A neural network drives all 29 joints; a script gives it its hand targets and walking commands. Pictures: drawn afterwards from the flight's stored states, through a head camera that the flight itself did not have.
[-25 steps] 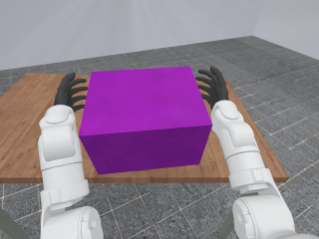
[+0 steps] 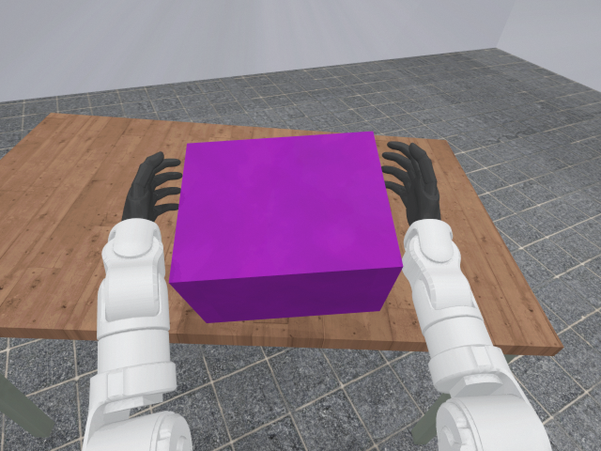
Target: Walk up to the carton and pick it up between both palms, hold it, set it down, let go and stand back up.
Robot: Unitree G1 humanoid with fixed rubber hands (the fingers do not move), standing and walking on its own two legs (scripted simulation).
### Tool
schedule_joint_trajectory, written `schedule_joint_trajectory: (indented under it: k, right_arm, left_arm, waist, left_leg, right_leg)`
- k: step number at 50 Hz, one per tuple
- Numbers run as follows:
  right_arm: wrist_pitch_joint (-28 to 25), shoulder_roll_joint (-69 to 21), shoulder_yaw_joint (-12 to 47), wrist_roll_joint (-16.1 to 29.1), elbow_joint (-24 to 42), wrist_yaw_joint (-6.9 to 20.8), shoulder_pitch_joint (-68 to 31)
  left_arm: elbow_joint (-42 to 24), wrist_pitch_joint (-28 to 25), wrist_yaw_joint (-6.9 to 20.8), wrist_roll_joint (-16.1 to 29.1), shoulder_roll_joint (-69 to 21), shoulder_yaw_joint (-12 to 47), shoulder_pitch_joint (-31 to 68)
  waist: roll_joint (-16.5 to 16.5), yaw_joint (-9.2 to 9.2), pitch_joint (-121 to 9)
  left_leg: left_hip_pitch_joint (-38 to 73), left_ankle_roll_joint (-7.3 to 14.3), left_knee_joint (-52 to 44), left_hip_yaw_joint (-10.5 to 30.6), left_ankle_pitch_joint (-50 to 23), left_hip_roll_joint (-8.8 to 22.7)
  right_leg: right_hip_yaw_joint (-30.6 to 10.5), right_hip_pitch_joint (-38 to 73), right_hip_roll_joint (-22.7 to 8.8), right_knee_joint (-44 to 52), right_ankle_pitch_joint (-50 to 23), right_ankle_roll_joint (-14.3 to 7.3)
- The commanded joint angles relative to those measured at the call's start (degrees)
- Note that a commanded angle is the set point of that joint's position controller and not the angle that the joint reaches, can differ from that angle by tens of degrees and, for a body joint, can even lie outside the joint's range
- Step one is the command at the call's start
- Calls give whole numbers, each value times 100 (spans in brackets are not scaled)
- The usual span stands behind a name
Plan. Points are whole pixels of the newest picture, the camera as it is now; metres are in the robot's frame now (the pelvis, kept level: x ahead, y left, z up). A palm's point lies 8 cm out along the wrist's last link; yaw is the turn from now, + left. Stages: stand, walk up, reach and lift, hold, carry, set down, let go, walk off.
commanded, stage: set down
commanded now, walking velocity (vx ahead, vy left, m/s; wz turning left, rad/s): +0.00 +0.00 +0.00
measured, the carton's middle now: (287, 230) +0.40 -0.01 +0.10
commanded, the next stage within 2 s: none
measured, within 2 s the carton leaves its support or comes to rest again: neither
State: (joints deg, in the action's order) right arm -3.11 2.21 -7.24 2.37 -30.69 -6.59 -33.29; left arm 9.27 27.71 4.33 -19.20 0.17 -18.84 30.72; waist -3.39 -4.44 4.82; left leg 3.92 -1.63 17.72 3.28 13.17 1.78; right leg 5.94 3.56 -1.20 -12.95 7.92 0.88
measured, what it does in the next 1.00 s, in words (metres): stands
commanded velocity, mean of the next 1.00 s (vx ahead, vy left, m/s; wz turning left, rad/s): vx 0.00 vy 0.00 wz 0.00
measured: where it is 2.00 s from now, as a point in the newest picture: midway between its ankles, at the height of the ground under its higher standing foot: outside the picture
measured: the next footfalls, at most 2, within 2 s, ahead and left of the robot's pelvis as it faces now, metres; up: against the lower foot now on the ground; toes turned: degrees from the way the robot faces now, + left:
none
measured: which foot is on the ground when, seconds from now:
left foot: down 0.00-1.00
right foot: down 0.00-1.00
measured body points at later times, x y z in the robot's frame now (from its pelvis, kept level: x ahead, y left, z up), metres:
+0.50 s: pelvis +0.00 +0.01 +0.00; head -0.03 +0.04 +0.45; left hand +0.40 +0.17 +0.15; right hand +0.38 -0.18 +0.18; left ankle -0.03 +0.13 -0.75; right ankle +0.00 -0.13 -0.75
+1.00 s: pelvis +0.00 +0.00 +0.00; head -0.01 +0.03 +0.45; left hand +0.42 +0.17 +0.13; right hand +0.40 -0.19 +0.16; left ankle -0.03 +0.13 -0.75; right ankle +0.00 -0.13 -0.75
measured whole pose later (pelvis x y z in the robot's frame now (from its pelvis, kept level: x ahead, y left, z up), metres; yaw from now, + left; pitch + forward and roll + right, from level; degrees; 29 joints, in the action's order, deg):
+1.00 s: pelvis +0.00 +0.00 +0.00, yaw -2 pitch -4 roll -1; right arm -8.9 1.6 -22.1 -8.1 -50.1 -2.4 -42.5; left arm 37.8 14.8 0.4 -18.2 1.2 -22.4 42.1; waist -2.9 -1.8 2.3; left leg 0.3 -1.3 15.9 1.4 12.1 1.5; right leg 4.4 -1.4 -1.5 -12.7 7.0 1.2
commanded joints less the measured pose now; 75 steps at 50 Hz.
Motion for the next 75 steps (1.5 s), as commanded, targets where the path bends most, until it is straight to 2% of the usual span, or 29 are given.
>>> schedule_joint_trajectory:
  k: [1,7,12,15,18,21,24,29,37,46,50,52,59,64,68,75]
  right_arm:
    - [-297,-1938,2125,183,1231,632,-3170]
    - [-104,-1792,2017,263,1002,673,-3081]
    - [-108,-1678,1642,111,681,741,-3164]
    - [-162,-1623,1326,-81,393,807,-3210]
    - [-295,-1627,1062,-260,151,875,-3303]
    - [-425,-1687,898,-426,-141,934,-3427]
    - [-465,-1716,701,-572,-520,993,-3484]
    - [-592,-1906,623,-723,-760,1065,-3735]
    - [-613,-2203,486,-931,-1139,1099,-3811]
    - [-661,-2191,52,-1211,-1469,1154,-3845]
    - [-666,-2111,-127,-1280,-1607,1207,-3886]
    - [-702,-2105,-150,-1306,-1617,1235,-3929]
    - [-671,-2077,-353,-1415,-1860,1340,-3972]
    - [-680,-2146,-406,-1478,-1853,1387,-4016]
    - [-666,-2184,-436,-1544,-1910,1428,-4014]
    - [-678,-2287,-561,-1719,-1953,1427,-4025]
  left_arm:
    - [-933,-432,757,736,-2269,2588,2705]
    - [-807,-235,756,593,-2146,2329,2583]
    - [-464,-250,755,558,-2204,2220,2727]
    - [-189,-352,743,572,-2260,2180,2927]
    - [41,-555,682,625,-2358,2200,3154]
    - [399,-784,602,629,-2416,2153,3325]
    - [811,-925,550,550,-2421,1956,3409]
    - [1256,-1195,461,515,-2454,1767,3630]
    - [1729,-1511,430,444,-2400,1454,3948]
    - [2107,-1767,382,483,-2464,1402,4213]
    - [2315,-1814,350,467,-2487,1350,4226]
    - [2346,-1875,312,495,-2491,1366,4262]
    - [2658,-1969,228,469,-2450,1221,4362]
    - [2766,-2048,195,453,-2459,1163,4409]
    - [2926,-2114,174,435,-2396,1038,4422]
    - [3133,-2255,197,443,-2380,965,4553]
  waist:
    - [363,-62,-2276]
    - [332,45,-1861]
    - [372,-13,-1648]
    - [421,-70,-1598]
    - [480,-95,-1782]
    - [465,-67,-1874]
    - [405,13,-1715]
    - [316,181,-1965]
    - [188,283,-2133]
    - [275,169,-2243]
    - [358,175,-2284]
    - [366,188,-2405]
    - [392,220,-2366]
    - [443,260,-2605]
    - [353,293,-2629]
    - [343,235,-2828]
  left_leg:
    - [62,-283,241,-621,-3507,-425]
    - [-267,-229,36,-628,-2880,-411]
    - [-262,-259,-69,-645,-2488,-370]
    - [-214,-286,-140,-652,-2199,-336]
    - [-66,-348,-123,-635,-2290,-291]
    - [3,-365,-96,-646,-2397,-286]
    - [-147,-315,-188,-677,-2158,-289]
    - [-272,-255,-180,-752,-2240,-327]
    - [-700,-151,-296,-868,-1958,-400]
    - [-485,-258,-226,-850,-2154,-344]
    - [-333,-321,-161,-828,-2315,-312]
    - [-275,-345,-85,-821,-2534,-297]
    - [-307,-359,-53,-802,-2577,-269]
    - [-411,-361,-3,-818,-2697,-273]
    - [-479,-320,33,-831,-2773,-277]
    - [-683,-291,33,-847,-2718,-277]
  right_leg:
    - [292,1263,316,-386,-2493,90]
    - [266,1206,272,-350,-2120,86]
    - [314,887,280,-234,-1523,48]
    - [359,652,275,-150,-1071,18]
    - [407,495,292,-133,-956,0]
    - [413,469,300,-126,-1022,2]
    - [388,460,279,-87,-848,15]
    - [320,664,256,-146,-1250,62]
    - [170,1081,177,-288,-1832,192]
    - [234,736,227,-259,-1679,170]
    - [270,476,259,-202,-1434,123]
    - [280,423,275,-229,-1550,114]
    - [256,262,273,-231,-1463,100]
    - [228,313,262,-333,-1746,120]
    - [195,328,257,-382,-1943,144]
    - [170,436,220,-522,-2311,189]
